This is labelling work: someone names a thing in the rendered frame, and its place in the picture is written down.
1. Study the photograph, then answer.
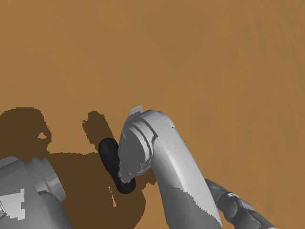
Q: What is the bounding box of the right robot arm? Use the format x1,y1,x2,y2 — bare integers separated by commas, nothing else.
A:
217,192,277,229

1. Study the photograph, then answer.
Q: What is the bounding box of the right robot hand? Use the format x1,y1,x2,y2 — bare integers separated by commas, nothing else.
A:
205,179,229,209

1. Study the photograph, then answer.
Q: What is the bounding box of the right robot foot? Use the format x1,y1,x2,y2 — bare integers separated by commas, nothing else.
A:
98,138,136,194

